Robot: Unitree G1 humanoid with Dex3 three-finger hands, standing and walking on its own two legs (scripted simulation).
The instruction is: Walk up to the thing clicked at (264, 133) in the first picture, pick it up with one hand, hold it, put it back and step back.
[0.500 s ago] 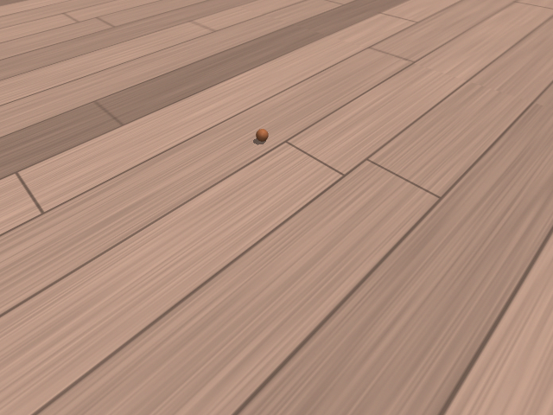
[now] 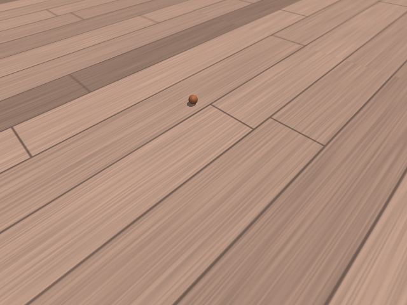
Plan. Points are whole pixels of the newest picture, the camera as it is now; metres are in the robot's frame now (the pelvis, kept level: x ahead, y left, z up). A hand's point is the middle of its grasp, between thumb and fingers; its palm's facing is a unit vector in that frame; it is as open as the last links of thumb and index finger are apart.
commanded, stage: stand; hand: left
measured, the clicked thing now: (193, 99) +1.82 +0.12 -0.74
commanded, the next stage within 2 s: walk up in 0.62 s
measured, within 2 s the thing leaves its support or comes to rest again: neither
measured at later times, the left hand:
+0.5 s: hand out of the picture +0.08 +0.25 -0.16, palm faces -0.03 -0.94 -0.34, open 7.4 cm
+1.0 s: hand (100, 292) +0.20 +0.26 -0.13, palm faces -0.20 -0.82 -0.53, open 7.4 cm
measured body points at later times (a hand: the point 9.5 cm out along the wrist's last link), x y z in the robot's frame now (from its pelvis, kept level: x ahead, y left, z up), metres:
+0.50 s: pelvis +0.01 +0.00 +0.00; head +0.02 +0.00 +0.45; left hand +0.08 +0.30 -0.13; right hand +0.09 -0.30 -0.13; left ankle +0.00 +0.13 -0.75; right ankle -0.01 -0.12 -0.75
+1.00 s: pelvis +0.09 -0.04 -0.03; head +0.08 -0.08 +0.42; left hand +0.21 +0.30 -0.10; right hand +0.12 -0.39 -0.16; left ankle +0.07 +0.10 -0.70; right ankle +0.07 -0.15 -0.75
